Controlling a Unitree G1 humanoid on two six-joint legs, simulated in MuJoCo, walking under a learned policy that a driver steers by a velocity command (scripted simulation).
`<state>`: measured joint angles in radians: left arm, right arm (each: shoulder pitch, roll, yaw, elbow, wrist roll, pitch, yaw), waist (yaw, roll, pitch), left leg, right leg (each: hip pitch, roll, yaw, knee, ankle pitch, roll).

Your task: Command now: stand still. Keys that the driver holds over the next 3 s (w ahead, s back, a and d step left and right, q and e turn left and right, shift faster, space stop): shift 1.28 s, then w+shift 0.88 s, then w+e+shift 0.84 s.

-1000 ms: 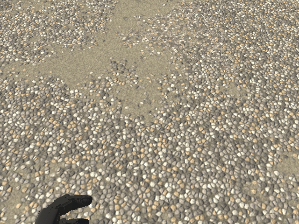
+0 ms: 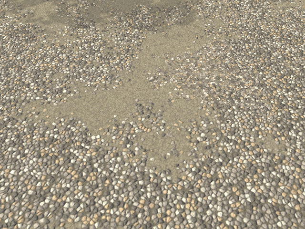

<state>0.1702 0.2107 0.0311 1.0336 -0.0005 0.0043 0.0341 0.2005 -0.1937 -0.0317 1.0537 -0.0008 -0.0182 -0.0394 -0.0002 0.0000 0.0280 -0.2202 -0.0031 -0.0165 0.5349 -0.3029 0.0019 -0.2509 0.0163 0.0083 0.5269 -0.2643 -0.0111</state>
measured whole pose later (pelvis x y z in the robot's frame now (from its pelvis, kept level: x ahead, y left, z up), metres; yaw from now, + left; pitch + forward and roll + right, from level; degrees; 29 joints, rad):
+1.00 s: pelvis +0.00 +0.01 +0.00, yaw +0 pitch -1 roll +0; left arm 0.24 0.16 0.02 1.12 0.00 0.00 0.04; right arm 0.28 -0.16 -0.02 1.11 0.00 -0.02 -0.04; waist 0.00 0.00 0.04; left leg -0.21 -0.01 -0.01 0.50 -0.28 0.01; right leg -0.24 0.00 0.02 0.50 -0.25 0.00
